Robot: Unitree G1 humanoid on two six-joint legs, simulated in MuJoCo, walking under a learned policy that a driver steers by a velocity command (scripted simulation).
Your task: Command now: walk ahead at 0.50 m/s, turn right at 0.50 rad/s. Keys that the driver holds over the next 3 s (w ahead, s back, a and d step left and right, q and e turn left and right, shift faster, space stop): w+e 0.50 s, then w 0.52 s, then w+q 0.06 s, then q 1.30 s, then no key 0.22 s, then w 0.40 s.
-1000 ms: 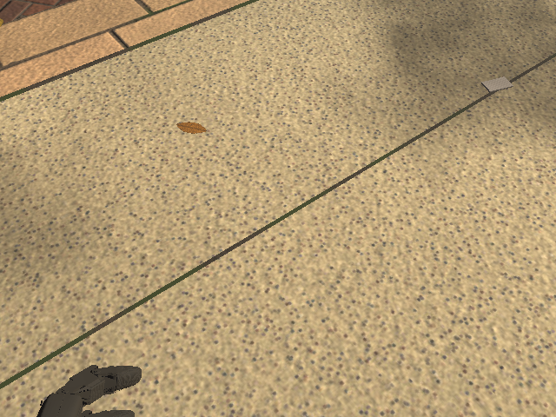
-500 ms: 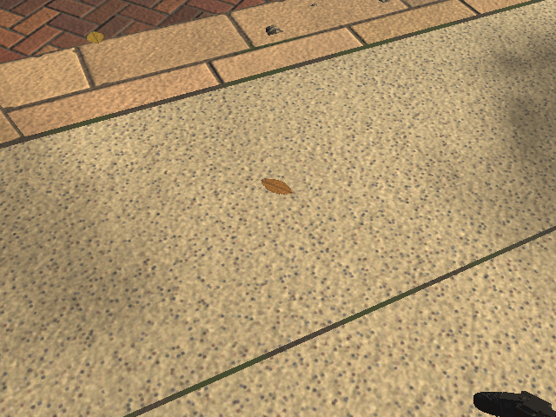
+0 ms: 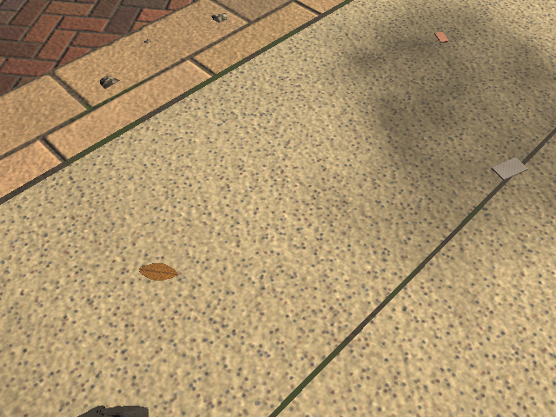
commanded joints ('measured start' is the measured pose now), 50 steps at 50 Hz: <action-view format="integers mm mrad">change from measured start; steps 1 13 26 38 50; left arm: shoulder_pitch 301 203 348 100 289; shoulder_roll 221 192 56 71 222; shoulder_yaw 96 73 30 18 82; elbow -12 -60 -79 -114 -76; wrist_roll -2 6 5 16 21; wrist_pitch -3 -17 1 -10 -26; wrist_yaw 19 72 88 64 54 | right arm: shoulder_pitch -45 -216 6 -78 -6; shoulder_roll -209 -87 -275 -154 -155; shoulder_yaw -44 -12 -78 -38 -18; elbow -79 -235 -234 -148 -90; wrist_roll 6 -25 -36 4 12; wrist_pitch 2 -46 -90 -60 -15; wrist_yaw -21 6 23 36 23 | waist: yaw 223 58 -14 32 181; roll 79 -25 150 96 35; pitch -183 -37 -339 -8 -216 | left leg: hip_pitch -210 -734 179 -254 -327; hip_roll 201 81 316 206 142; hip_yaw -31 -279 -711 -403 -234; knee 555 583 109 -173 390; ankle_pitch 1112 337 305 464 663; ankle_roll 64 -56 221 237 96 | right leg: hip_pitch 505 311 71 -86 626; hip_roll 56 -86 101 -89 -101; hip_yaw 35 311 285 119 151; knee -77 -381 412 249 -115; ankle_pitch -9 257 -221 -48 23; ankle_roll -100 -175 47 100 -49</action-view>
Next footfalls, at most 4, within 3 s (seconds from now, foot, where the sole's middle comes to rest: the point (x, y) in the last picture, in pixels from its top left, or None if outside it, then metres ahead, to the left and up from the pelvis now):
0.02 right None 0.18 -0.09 -0.76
0.50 left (252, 408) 0.48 0.06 -0.76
1.00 right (387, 346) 0.61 -0.28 -0.76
1.48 left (317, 265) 0.86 -0.13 -0.76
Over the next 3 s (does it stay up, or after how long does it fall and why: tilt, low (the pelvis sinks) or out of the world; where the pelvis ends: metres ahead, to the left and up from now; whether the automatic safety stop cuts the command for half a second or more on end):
stays up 0.80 -0.18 0.03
